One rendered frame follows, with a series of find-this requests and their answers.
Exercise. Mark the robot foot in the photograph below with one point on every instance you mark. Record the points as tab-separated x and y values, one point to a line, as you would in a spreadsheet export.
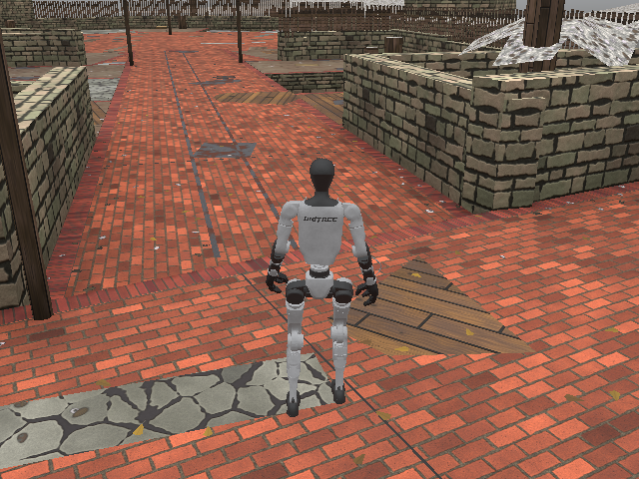
293	408
338	395

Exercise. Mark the robot right upper arm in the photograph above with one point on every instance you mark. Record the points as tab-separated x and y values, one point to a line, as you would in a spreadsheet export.
352	213

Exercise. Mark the right robot hand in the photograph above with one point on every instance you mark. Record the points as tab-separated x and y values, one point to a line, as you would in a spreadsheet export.
370	289

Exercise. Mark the left robot hand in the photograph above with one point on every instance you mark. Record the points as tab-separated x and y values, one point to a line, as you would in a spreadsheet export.
279	279

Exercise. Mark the robot left upper arm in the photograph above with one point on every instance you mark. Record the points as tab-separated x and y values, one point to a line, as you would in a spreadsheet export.
289	211

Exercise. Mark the robot left forearm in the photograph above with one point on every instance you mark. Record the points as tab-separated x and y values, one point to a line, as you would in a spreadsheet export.
275	262

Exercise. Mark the left robot foot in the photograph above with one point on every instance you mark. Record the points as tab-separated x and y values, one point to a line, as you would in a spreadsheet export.
293	408

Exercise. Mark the robot right forearm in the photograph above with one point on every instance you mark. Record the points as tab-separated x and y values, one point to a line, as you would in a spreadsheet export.
365	264

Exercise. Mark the right robot foot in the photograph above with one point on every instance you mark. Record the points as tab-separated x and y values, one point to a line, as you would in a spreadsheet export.
338	395

